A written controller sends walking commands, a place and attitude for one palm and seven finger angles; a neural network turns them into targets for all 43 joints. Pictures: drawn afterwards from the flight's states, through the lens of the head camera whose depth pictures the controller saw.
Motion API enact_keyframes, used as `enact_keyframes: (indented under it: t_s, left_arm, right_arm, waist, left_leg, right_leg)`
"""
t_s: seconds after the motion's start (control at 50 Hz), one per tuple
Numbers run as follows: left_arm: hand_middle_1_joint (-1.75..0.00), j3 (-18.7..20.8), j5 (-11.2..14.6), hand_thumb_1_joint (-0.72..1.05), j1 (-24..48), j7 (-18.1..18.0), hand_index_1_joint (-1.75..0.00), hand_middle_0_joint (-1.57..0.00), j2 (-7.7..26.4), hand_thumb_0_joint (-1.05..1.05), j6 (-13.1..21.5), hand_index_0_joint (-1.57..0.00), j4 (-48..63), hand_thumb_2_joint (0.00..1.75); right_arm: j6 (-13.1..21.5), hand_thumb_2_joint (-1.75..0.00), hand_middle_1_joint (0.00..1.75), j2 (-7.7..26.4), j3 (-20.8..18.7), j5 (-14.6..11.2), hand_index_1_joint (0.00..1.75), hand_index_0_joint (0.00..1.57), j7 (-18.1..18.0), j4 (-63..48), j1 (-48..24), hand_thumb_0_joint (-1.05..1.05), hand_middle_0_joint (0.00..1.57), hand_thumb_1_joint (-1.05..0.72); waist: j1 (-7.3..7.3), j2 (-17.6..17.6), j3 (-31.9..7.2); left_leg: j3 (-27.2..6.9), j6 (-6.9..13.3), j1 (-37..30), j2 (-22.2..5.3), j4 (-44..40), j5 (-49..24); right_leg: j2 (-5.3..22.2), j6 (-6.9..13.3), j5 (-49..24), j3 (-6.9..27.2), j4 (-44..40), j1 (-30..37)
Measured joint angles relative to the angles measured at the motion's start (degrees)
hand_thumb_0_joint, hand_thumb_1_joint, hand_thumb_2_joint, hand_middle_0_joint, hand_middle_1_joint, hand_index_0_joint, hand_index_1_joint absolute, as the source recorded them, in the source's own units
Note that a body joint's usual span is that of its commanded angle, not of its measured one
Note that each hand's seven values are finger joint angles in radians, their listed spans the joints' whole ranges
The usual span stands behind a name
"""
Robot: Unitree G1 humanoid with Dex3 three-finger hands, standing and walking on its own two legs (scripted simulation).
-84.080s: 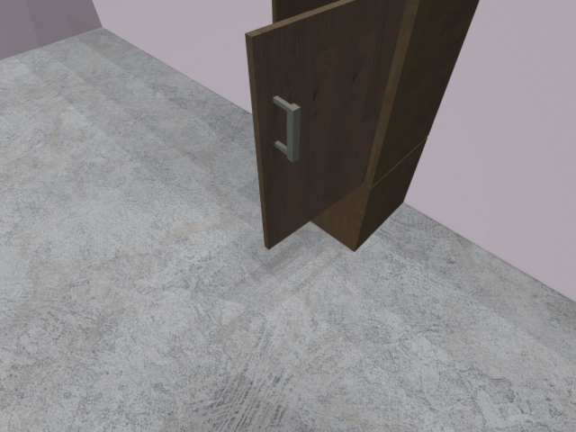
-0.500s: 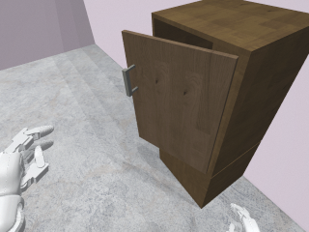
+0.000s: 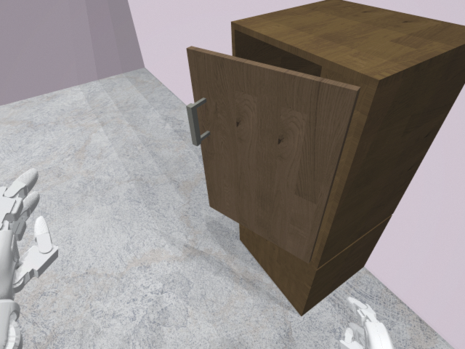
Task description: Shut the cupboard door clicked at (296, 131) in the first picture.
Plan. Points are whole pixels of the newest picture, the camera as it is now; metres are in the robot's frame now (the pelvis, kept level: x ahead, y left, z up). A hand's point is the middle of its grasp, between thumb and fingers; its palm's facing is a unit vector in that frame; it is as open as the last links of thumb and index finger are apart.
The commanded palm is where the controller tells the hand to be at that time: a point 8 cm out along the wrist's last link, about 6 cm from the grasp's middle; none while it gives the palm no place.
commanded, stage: step back with the hand held close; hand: left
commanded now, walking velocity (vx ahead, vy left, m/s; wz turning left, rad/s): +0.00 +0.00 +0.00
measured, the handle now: (199, 122) +0.66 +0.17 +0.06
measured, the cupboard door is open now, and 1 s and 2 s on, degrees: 20 20 20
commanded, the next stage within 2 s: stop stepping back and stand still in 1.50 s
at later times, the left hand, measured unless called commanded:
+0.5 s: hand (25, 261) +0.17 +0.29 +0.16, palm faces +0.38 -0.77 -0.51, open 7.4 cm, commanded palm +0.11 +0.33 +0.17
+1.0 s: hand out of the picture +0.07 +0.29 +0.16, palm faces +0.48 -0.76 -0.44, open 7.4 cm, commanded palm +0.00 +0.33 +0.17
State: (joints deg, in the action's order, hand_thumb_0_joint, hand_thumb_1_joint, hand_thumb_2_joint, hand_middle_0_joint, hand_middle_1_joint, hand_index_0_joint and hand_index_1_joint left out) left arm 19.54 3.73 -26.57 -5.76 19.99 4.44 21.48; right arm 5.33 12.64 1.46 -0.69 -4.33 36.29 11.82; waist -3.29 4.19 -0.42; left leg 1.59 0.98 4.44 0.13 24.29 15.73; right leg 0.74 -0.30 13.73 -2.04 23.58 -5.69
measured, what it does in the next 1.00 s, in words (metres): shifts its weight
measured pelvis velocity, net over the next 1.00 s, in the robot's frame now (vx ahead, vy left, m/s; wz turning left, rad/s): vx -0.13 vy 0.02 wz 0.03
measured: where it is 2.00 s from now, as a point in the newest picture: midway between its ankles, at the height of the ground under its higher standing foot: outside the picture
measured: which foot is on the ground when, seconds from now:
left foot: down 0.00-1.00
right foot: down 0.00-1.00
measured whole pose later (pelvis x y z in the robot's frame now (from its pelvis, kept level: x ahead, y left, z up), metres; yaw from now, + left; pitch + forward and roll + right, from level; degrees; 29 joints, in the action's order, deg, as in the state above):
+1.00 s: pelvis -0.13 +0.02 -0.03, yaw +2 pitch -1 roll -1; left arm 26.0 0.9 -28.6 -9.8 23.9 14.8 29.5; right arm 2.2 13.3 0.1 -0.2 -3.8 34.1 14.1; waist 1.2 -1.2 1.0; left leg 3.0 2.8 28.6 1.0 41.7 19.9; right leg 1.4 -1.4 9.3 0.6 35.8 -27.2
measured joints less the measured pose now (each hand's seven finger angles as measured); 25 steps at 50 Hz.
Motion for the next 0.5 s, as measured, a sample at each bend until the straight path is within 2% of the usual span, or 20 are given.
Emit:
enact_keyframes:
  t_s: [0.1, 0.24, 0.38, 0.5]
  left_arm:
    - [-0.30, 1.29, 0.24, 0.89, 0.68, 0.17, -0.30, -0.21, -0.03, 0.01, 0.24, -0.21, -1.81, 0.90]
    - [-0.30, 1.50, -0.47, 0.89, -1.46, -0.48, -0.30, -0.21, 0.21, 0.01, 2.80, -0.21, -1.00, 0.90]
    - [-0.30, 3.05, -0.15, 0.89, -4.75, -0.78, -0.30, -0.21, 4.20, 0.01, 3.09, -0.21, 4.17, 0.89]
    - [-0.30, 5.64, 0.01, 0.89, -5.07, -1.50, -0.30, -0.21, 6.43, 0.01, 3.82, -0.21, 5.11, 0.89]
  right_arm:
    - [-1.01, -0.90, 0.30, 0.21, -0.11, -0.40, 0.30, 0.21, 0.22, -0.33, 0.02, 0.02, 0.20, -0.90]
    - [-3.89, -0.90, 0.30, 1.75, -1.33, -0.32, 0.30, 0.21, 0.32, -1.40, -1.07, 0.02, 0.20, -0.90]
    - [-7.10, -0.90, 0.30, 1.71, -2.42, -0.62, 0.30, 0.20, -0.61, -3.86, -1.67, 0.02, 0.20, -0.91]
    - [-7.82, -0.90, 0.30, 0.74, -1.92, -0.68, 0.30, 0.20, -0.70, -5.65, -1.76, 0.02, 0.20, -0.91]
  waist:
    - [0.21, 0.39, 0.37]
    - [2.22, 0.41, -0.15]
    - [3.58, -1.92, 0.18]
    - [3.77, -3.56, -0.45]
  left_leg:
    - [0.07, 0.06, 0.83, -0.16, 0.25, -0.09]
    - [0.04, 0.67, 7.46, -0.23, 4.07, 0.85]
    - [1.46, 1.70, 10.15, 1.06, 5.86, 0.77]
    - [2.46, 2.48, 12.39, 1.36, 7.80, 0.24]
  right_leg:
    - [-0.16, -0.04, -0.32, 0.05, -0.25, -0.61]
    - [-0.15, -0.53, -0.83, 0.01, 1.10, -6.11]
    - [1.21, -1.58, -0.36, 1.47, 5.09, -10.17]
    - [1.55, -2.22, -1.21, 2.47, 6.73, -12.52]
